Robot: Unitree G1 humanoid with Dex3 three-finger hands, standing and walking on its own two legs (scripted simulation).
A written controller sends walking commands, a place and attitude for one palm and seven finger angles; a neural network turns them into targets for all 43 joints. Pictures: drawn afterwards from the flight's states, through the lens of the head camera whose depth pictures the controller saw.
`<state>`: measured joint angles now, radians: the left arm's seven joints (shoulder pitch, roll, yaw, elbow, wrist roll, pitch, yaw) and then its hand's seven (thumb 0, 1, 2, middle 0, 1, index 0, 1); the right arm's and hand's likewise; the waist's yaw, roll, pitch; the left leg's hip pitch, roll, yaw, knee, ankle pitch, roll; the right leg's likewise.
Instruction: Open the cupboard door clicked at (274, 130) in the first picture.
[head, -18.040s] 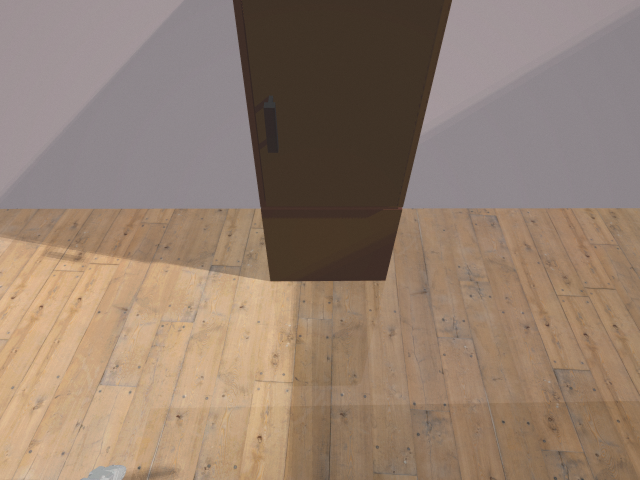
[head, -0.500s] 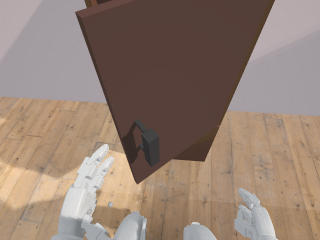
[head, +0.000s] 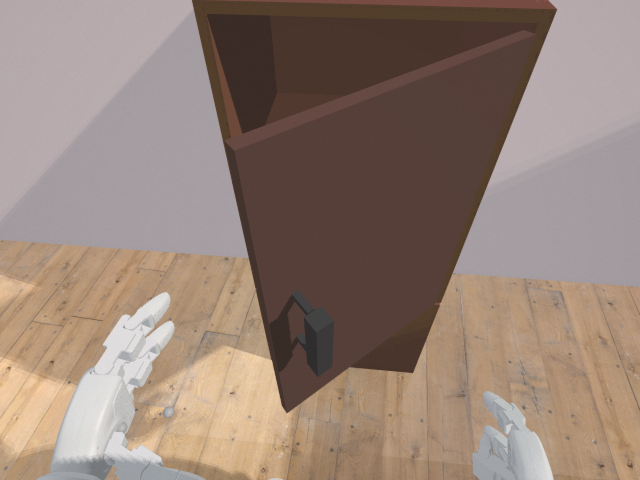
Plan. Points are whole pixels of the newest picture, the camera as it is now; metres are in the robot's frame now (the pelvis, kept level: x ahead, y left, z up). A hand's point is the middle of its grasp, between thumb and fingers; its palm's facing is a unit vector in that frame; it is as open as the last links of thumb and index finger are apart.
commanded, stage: draw the hand back to the body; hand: left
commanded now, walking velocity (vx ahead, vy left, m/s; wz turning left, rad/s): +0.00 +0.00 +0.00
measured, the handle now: (309, 332) +0.31 +0.04 +0.01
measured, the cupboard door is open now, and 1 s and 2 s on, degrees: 42 42 42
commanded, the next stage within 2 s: step back with the hand held close in 1.00 s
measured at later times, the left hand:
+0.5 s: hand (54, 328) +0.21 +0.25 +0.19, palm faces +0.37 -0.84 -0.40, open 10.5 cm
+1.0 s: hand (32, 306) +0.21 +0.25 +0.21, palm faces +0.44 -0.81 -0.40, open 7.5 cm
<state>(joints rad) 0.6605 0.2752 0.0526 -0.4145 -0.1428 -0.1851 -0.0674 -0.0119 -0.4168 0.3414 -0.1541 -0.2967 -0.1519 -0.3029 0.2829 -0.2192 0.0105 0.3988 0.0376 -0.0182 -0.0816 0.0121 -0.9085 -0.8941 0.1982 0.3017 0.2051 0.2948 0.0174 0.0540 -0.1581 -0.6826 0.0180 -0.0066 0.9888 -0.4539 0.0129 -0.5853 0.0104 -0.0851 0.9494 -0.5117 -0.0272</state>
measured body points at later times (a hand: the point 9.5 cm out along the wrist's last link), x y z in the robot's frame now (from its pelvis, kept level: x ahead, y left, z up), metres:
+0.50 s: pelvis +0.02 +0.01 +0.05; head +0.00 -0.01 +0.50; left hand +0.18 +0.29 +0.21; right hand +0.21 -0.20 -0.03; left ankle +0.03 +0.11 -0.68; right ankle -0.02 -0.10 -0.68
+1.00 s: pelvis +0.02 +0.00 +0.06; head +0.00 -0.03 +0.51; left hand +0.18 +0.29 +0.24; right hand +0.21 -0.23 -0.02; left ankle +0.03 +0.11 -0.68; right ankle -0.02 -0.10 -0.68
